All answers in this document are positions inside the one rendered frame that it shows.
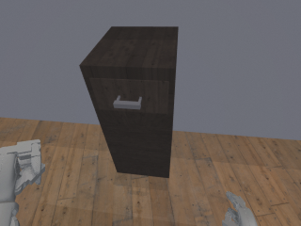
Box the right robot hand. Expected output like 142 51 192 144
222 191 258 226

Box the cabinet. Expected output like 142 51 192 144
79 26 179 178

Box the handle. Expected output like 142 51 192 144
113 95 142 110

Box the left robot hand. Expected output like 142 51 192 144
0 139 45 202

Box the robot left forearm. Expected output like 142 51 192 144
0 201 20 226

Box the drawer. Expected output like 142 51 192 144
89 77 169 114

